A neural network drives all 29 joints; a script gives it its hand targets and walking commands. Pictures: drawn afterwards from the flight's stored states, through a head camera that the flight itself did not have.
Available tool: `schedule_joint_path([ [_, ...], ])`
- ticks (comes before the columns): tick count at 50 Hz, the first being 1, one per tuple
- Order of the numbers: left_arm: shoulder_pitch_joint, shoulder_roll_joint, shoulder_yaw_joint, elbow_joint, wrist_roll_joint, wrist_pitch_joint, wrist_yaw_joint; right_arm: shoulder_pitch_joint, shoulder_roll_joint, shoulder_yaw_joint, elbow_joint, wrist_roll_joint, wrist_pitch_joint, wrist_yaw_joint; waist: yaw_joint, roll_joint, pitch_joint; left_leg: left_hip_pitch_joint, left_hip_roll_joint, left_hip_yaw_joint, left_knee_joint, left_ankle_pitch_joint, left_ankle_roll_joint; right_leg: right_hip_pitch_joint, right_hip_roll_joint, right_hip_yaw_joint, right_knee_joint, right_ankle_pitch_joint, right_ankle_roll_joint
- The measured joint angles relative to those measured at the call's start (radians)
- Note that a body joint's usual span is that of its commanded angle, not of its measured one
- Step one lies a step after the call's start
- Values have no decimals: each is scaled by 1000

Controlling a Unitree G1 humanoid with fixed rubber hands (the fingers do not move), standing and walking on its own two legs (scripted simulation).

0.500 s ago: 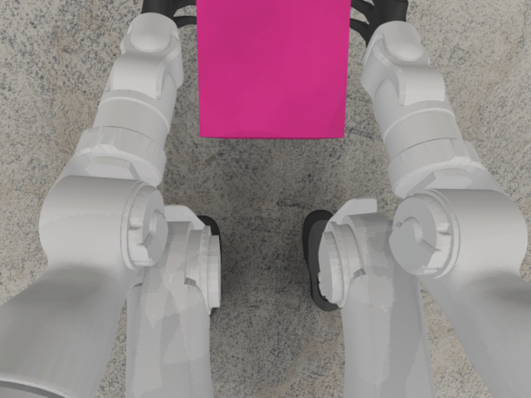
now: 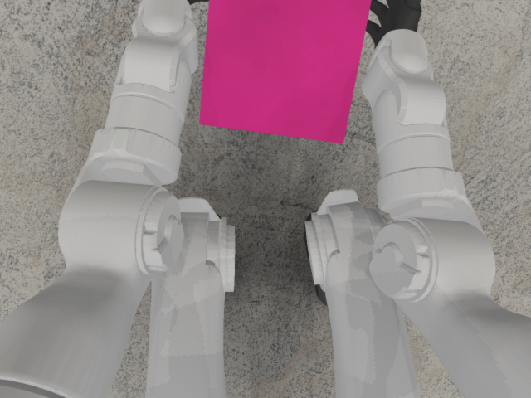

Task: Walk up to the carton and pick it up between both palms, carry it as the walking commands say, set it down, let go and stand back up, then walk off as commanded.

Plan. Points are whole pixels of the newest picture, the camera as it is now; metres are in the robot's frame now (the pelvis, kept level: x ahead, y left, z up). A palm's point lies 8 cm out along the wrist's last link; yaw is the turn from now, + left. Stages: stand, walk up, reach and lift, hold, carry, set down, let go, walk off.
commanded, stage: reach and lift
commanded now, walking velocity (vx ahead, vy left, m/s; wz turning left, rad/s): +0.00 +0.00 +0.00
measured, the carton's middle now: (276, 46) +0.53 -0.01 -0.21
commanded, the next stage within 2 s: none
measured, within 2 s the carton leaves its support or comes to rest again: neither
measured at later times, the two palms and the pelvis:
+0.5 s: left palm out of the picture +0.54 +0.11 -0.10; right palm (405, 39) +0.50 -0.14 -0.10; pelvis -0.01 +0.01 +0.03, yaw +0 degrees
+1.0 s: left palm out of the picture +0.52 +0.10 +0.03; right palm (487, 9) +0.48 -0.14 +0.02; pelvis +0.00 +0.00 +0.09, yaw +0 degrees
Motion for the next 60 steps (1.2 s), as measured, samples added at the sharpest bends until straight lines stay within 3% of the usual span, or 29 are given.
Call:
schedule_joint_path([
  [9, -20, -14, 55, -72, 31, 21, -23, -16, 9, 3, -86, -9, 34, -9, 2, 7, 81, 84, 9, 5, -39, -4, 7, 81, 4, 7, -40, 1, 1],
  [18, -34, -2, 31, -168, 23, 53, -28, -39, 7, 18, -157, 22, 47, -14, 7, -10, 230, 189, 10, -3, -48, -10, 10, 191, 4, 1, -59, -3, 2],
  [24, 3, -2, -9, -190, -13, 84, -22, 20, 15, 42, -209, 55, 84, -31, 9, 0, 222, 212, 5, -5, -64, -3, 15, 221, 0, 0, -80, 1, 6],
  [30, -13, -12, 7, -166, -7, 95, -13, 6, 15, 21, -198, 27, 106, -22, 1, 10, 216, 270, -1, -11, -105, 17, 20, 286, -9, -2, -125, 15, 7],
  [41, 61, -94, 129, -102, 110, 109, -25, 84, 56, -49, -131, -63, 124, 21, -8, 29, -62, 206, -2, -6, -195, 57, 23, 219, -15, 9, -208, 55, 6],
  [48, 152, -142, 201, -76, 188, 120, -32, 143, 97, -110, -57, -169, 126, 55, -17, 27, -297, 159, -3, -8, -277, 65, 17, 164, -22, 13, -282, 64, -7],
  [54, 217, -183, 234, -78, 234, 103, -38, 212, 123, -131, -69, -197, 119, 72, -11, 30, -371, 197, -3, -17, -352, 61, 16, 201, -25, 10, -360, 65, -18],
  [60, 293, -201, 211, -131, 213, 69, -44, 272, 142, -101, -117, -186, 101, 72, -9, 22, -403, 235, 1, -16, -401, 53, 20, 235, -24, 16, -409, 62, -20],
])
